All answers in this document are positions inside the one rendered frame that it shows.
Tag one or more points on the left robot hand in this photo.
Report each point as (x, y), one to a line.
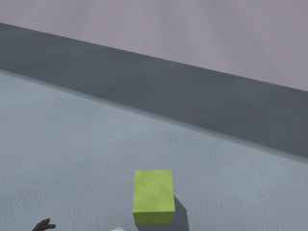
(43, 225)

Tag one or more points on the carton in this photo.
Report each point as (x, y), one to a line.
(153, 198)

